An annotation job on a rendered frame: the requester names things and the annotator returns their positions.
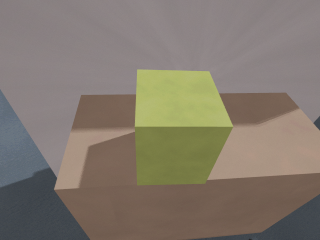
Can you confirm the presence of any pedestal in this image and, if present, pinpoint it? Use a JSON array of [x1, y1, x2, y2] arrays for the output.
[[54, 92, 320, 240]]

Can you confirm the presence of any carton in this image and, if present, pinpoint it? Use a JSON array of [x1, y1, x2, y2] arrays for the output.
[[135, 69, 233, 186]]

